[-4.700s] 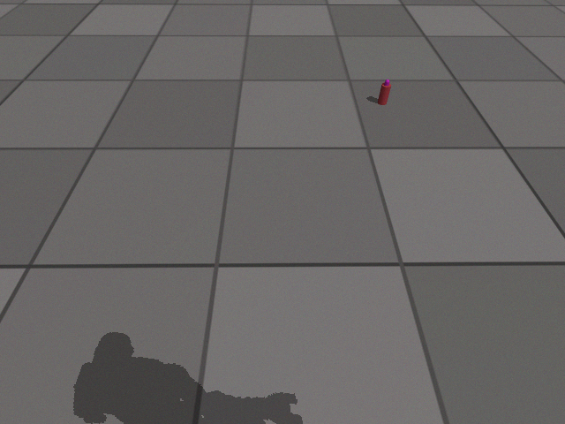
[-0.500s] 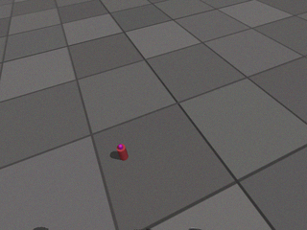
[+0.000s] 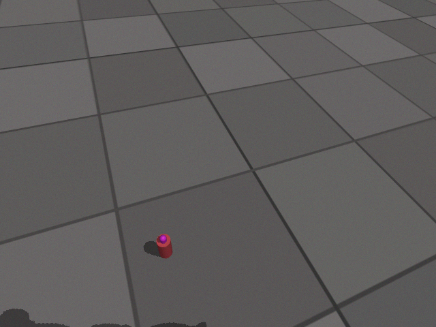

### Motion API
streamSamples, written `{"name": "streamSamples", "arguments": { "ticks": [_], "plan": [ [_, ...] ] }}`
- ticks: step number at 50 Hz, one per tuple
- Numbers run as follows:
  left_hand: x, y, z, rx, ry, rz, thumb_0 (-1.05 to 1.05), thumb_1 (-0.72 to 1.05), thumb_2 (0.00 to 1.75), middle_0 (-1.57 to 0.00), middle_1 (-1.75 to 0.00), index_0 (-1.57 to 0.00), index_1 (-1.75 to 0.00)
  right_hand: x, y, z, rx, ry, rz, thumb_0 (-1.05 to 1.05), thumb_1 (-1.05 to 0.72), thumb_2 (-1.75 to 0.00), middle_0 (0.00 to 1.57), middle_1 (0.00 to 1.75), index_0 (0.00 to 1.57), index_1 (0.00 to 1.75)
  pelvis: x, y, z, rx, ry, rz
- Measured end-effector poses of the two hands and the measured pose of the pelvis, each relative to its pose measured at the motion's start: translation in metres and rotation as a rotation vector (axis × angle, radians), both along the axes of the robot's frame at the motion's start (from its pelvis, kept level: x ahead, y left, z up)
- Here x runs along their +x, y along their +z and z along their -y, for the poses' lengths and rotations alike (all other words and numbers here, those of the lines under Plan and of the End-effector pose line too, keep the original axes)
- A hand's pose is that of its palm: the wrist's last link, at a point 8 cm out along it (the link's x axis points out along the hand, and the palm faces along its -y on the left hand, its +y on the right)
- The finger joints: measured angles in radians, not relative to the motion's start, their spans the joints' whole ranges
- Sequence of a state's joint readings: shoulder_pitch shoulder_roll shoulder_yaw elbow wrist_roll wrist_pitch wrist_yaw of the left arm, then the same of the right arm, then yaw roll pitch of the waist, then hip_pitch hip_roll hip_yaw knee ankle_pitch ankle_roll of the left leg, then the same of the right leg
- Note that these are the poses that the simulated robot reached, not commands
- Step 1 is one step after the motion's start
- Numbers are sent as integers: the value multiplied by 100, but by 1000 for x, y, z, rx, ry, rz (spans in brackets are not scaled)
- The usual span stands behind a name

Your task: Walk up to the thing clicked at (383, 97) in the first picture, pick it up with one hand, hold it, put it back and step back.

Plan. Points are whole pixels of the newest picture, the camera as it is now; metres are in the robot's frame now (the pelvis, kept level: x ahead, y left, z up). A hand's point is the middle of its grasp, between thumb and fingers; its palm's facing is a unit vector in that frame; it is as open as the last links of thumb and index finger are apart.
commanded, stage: walk up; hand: left
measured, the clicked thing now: (164, 244) +0.55 +0.21 -0.68
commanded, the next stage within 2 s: stand in 1.88 s
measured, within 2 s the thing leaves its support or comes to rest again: neither
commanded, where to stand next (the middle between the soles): +0.20 +0.00 m, yaw -1 degrees
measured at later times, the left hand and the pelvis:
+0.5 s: hand (92, 301) +0.20 +0.25 -0.13, palm faces -0.07 -0.90 -0.42, open 7.4 cm; pelvis +0.11 -0.01 +0.00, yaw -2 degrees
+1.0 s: hand (97, 289) +0.22 +0.26 -0.15, palm faces -0.02 -0.95 -0.32, open 7.4 cm; pelvis +0.16 +0.00 +0.01, yaw -1 degrees
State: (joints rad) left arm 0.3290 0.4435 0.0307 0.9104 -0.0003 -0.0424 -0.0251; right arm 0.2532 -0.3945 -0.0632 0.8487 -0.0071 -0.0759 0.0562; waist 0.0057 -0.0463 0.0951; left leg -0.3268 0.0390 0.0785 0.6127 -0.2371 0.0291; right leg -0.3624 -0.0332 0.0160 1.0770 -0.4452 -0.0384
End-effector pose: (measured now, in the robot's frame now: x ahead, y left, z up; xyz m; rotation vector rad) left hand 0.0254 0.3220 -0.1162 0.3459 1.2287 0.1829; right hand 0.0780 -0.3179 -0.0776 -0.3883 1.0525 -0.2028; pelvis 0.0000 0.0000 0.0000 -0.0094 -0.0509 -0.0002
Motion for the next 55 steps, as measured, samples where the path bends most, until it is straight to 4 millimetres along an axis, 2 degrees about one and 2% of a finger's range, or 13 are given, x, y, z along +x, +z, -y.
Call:
{"name": "streamSamples", "arguments": {
  "ticks": [4,8,13,16,18,21,25,31,35,39,49,55],
  "plan": [
    [40,6,1,-20,-26,32,1,90,89,-20,-30,-20,-30,8,5,-5,-1,-16,-26,0,-90,-90,20,30,20,30,23,7,-3,9,-7,0],
    [76,14,5,-17,-56,38,0,90,89,-20,-30,-20,-30,15,1,-2,11,-36,-57,0,-90,-90,20,30,20,30,47,10,-2,18,-17,-2],
    [119,20,14,31,-74,55,0,90,89,-20,-30,-20,-30,30,-21,9,37,-63,-108,0,-90,-90,20,30,20,30,76,2,9,27,-21,-9],
    [140,19,21,64,-73,87,0,90,89,-20,-30,-20,-30,47,-40,15,55,-75,-127,0,-90,-90,20,30,20,30,90,-7,18,11,-26,-3],
    [149,22,27,62,-75,104,0,90,89,-20,-30,-20,-30,59,-45,13,67,-70,-136,0,-90,-90,20,30,20,30,96,-6,20,18,-29,-1],
    [158,30,31,61,-72,115,0,90,89,-21,-30,-20,-30,77,-45,9,79,-55,-132,0,-91,-90,20,30,20,30,104,-1,18,22,-27,-3],
    [166,31,26,63,-74,107,0,90,89,-21,-30,-20,-30,96,-42,5,76,-38,-122,0,-91,-90,20,30,20,30,114,1,13,21,-27,-11],
    [179,8,8,36,-29,82,0,90,89,-21,-30,-20,-30,107,-40,-5,24,-57,-118,0,-91,-90,20,30,20,30,127,-8,-2,22,-27,-1],
    [185,0,9,-3,-10,56,0,90,89,-20,-30,-20,-30,114,-31,-13,23,-60,-132,0,-90,-90,20,30,20,30,135,-3,-6,5,-24,0],
    [185,-4,13,-29,1,23,0,90,89,-20,-30,-20,-30,130,-25,-20,31,-50,-131,0,-90,-90,20,30,20,30,142,3,-6,-1,-21,-5],
    [191,6,19,-36,37,-16,0,90,89,-20,-30,-20,-30,178,-17,-24,52,-27,-82,0,-90,-90,20,30,20,30,155,14,-4,4,-12,-7],
    [200,14,19,-24,41,0,0,90,89,-20,-30,-20,-30,191,-14,-25,62,-30,-64,0,-90,-90,20,30,20,30,156,18,-4,6,-10,-4]
  ]
}}
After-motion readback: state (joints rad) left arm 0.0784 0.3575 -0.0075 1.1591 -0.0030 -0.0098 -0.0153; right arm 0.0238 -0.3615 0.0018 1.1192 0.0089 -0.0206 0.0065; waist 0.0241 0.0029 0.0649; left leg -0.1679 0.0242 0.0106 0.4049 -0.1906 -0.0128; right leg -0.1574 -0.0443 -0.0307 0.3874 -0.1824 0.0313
